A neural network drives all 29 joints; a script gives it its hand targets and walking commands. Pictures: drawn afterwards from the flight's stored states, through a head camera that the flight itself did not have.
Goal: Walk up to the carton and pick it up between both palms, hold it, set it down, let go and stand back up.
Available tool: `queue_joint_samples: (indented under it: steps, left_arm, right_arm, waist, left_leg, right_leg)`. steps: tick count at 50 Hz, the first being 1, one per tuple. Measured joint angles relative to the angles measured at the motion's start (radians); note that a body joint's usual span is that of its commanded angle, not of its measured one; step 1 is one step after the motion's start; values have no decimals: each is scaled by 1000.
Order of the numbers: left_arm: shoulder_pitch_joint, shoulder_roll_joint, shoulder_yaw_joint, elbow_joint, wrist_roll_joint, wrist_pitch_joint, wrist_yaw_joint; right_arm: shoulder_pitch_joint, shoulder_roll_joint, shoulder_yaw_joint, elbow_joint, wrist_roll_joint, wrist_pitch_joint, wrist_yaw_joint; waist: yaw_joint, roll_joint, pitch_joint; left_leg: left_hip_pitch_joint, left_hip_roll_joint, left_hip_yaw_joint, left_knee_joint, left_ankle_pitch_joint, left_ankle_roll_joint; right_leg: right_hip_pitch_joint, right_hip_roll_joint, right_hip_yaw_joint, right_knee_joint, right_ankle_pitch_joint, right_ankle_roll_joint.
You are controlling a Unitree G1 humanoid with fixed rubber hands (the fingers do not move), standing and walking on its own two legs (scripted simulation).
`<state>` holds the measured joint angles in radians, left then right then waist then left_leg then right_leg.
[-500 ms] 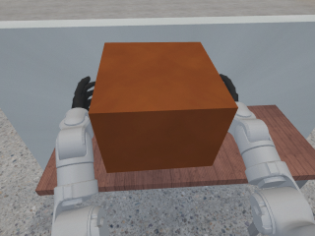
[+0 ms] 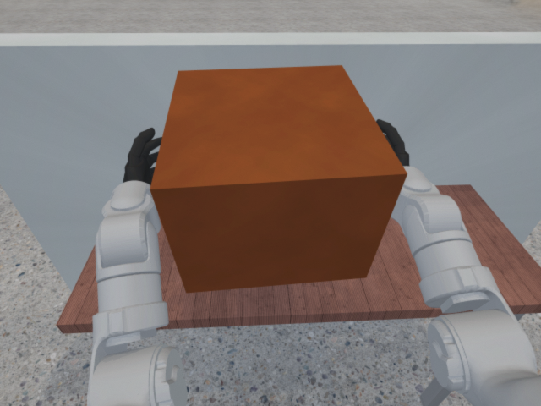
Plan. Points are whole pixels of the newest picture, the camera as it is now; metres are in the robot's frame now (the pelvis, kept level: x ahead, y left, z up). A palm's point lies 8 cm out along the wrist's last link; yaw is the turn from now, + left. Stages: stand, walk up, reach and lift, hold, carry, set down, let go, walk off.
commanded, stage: hold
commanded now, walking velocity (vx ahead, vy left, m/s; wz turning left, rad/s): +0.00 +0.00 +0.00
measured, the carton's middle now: (269, 171) +0.40 +0.00 +0.19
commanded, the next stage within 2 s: none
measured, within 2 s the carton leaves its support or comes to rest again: neither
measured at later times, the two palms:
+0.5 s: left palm (141, 186) +0.36 +0.18 +0.20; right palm (393, 175) +0.36 -0.18 +0.20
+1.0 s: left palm (136, 187) +0.36 +0.19 +0.20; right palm (388, 181) +0.36 -0.17 +0.19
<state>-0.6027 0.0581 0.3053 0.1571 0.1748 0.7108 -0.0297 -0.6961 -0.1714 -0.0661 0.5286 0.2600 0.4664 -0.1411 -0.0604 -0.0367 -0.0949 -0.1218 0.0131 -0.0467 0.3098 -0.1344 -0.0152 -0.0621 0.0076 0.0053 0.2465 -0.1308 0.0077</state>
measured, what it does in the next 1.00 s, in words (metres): stands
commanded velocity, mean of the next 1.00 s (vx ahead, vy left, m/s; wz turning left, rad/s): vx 0.00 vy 0.00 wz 0.00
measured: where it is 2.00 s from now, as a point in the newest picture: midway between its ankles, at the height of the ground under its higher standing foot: outside the picture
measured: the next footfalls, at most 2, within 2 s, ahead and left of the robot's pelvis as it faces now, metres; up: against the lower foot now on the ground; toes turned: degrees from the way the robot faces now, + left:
none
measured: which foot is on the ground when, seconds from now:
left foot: down 0.00-1.00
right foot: down 0.00-1.00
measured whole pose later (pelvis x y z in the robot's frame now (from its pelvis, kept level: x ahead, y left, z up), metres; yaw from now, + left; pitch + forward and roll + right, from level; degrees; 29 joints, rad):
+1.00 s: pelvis +0.00 +0.01 +0.00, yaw +0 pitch -4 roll -1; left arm -0.59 0.05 0.31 0.14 0.18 0.72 -0.04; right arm -0.66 -0.16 -0.06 0.51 0.26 0.46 -0.15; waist -0.06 -0.03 -0.07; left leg -0.10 0.00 -0.04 0.32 -0.14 0.00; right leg -0.04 0.00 0.01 0.24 -0.13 0.02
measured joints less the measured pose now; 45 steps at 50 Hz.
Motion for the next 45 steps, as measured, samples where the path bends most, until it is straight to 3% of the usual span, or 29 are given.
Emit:
queue_joint_samples:
  steps: [17, 37, 45]
  left_arm:
    - [33, -6, -10, -51, -8, 8, 0]
    - [3, 0, 5, -1, 5, 14, -10]
    - [16, 0, -1, -21, -9, -8, -12]
  right_arm:
    - [43, -4, 14, -65, 15, 8, -12]
    - [21, 10, 2, -6, -12, -1, -1]
    - [53, 3, 19, -55, 0, -14, -15]
  waist:
    - [-2, 8, 9]
    - [-8, 14, 17]
    - [-3, 21, 27]
  left_leg:
    - [4, 0, -2, 7, -9, 0]
    - [14, -7, 0, -3, -1, 6]
    - [20, -10, 4, 8, -9, 12]
  right_leg:
    - [7, 1, -1, 1, -6, 0]
    - [14, -6, 1, -1, -3, 5]
    - [25, -9, 4, -4, -3, 11]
